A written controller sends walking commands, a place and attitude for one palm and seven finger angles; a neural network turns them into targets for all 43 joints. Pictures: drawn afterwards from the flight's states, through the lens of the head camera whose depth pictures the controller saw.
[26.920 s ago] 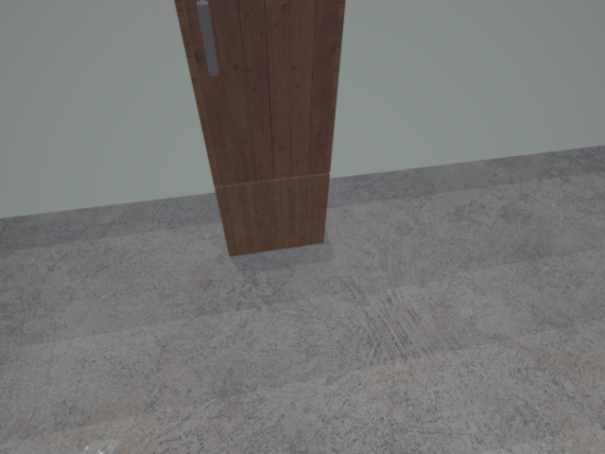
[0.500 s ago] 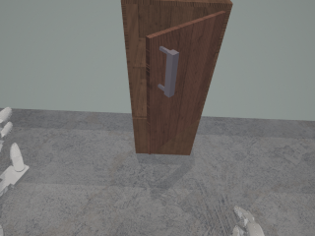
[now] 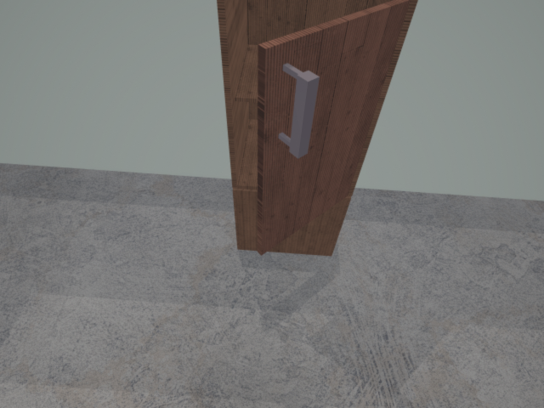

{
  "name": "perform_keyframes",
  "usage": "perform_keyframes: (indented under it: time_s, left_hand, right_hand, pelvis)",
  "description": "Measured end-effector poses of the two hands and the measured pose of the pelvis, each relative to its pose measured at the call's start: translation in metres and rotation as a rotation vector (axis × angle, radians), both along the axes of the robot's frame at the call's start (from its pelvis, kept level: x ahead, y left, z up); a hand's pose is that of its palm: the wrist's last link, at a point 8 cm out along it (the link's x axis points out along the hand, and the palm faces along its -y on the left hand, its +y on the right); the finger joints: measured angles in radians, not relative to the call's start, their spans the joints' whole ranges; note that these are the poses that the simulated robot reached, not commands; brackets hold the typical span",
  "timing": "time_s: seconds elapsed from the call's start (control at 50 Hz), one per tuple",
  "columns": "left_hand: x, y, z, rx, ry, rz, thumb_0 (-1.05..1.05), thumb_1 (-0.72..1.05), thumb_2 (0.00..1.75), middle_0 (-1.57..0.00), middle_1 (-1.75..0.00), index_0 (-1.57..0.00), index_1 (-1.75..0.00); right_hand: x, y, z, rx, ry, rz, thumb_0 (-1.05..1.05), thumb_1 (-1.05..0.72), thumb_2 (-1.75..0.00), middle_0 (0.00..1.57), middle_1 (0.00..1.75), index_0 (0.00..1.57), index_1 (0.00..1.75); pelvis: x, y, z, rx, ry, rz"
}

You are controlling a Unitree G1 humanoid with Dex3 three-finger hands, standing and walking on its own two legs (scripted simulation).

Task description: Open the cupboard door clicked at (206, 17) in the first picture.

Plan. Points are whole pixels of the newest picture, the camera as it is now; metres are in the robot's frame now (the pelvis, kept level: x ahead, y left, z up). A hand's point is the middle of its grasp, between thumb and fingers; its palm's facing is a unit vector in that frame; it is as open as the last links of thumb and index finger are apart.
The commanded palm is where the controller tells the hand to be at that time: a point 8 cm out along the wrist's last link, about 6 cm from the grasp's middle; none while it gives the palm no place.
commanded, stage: let the arm hang, fingers relaxed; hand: left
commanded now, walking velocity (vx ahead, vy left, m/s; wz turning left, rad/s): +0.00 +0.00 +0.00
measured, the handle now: (294, 112) +0.56 +0.01 +0.14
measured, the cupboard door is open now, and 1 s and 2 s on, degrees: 43 43 43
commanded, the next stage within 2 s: look to check the result in 0.60 s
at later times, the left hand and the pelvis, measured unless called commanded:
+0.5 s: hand out of the picture +0.02 +0.13 -0.18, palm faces +0.07 -0.99 -0.14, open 7.3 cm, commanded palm none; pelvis +0.03 -0.02 +0.00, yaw -1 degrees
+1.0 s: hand out of the picture +0.01 +0.13 -0.17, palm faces +0.07 -0.98 -0.20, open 7.3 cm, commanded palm none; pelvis +0.04 -0.03 +0.00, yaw -1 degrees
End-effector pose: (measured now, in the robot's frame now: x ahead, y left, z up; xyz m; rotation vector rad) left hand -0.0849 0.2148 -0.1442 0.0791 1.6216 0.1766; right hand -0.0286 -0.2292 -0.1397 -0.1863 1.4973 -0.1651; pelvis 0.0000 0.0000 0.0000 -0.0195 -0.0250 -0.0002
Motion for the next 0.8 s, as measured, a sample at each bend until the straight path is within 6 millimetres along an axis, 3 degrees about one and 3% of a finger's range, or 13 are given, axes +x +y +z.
perform_keyframes:
  time_s: [0.1, 0.22, 0.48, 0.6, 0.8]
  left_hand:
    - [-0.021, 0.000, 0.011, 0.038, 0.063, 0.020, 0.01, 0.92, 0.90, -0.20, -0.30, -0.20, -0.30]
    - [-0.002, -0.008, 0.009, 0.050, 0.014, 0.018, 0.01, 0.92, 0.90, -0.20, -0.30, -0.20, -0.30]
    - [0.092, -0.038, -0.006, -0.010, -0.210, -0.013, 0.00, 0.91, 0.90, -0.20, -0.30, -0.20, -0.30]
    - [0.099, -0.034, -0.006, 0.008, -0.203, -0.015, 0.01, 0.92, 0.90, -0.20, -0.30, -0.20, -0.30]
    - [0.089, -0.028, 0.000, 0.041, -0.146, -0.008, 0.00, 0.91, 0.90, -0.20, -0.30, -0.20, -0.30]
  right_hand:
    - [-0.004, 0.025, -0.012, 0.079, 0.012, -0.024, 0.01, -0.91, -0.90, 0.20, 0.30, 0.20, 0.30]
    - [0.007, 0.039, -0.019, 0.134, -0.016, -0.038, 0.01, -0.91, -0.90, 0.20, 0.30, 0.20, 0.30]
    - [0.027, 0.016, -0.015, 0.078, -0.057, -0.044, 0.00, -0.91, -0.90, 0.20, 0.30, 0.20, 0.30]
    - [0.038, 0.005, -0.013, 0.057, -0.066, -0.042, 0.00, -0.91, -0.90, 0.20, 0.30, 0.20, 0.30]
    - [0.052, -0.005, -0.013, 0.051, -0.060, -0.024, 0.01, -0.91, -0.90, 0.20, 0.30, 0.20, 0.30]
  pelvis:
    - [0.004, -0.002, 0.000, 0.005, -0.007, -0.002]
    - [0.011, -0.005, -0.001, 0.013, -0.013, -0.006]
    - [0.027, -0.014, -0.002, 0.025, -0.011, -0.008]
    - [0.033, -0.019, -0.002, 0.026, -0.010, -0.009]
    - [0.039, -0.023, -0.001, 0.031, -0.006, -0.010]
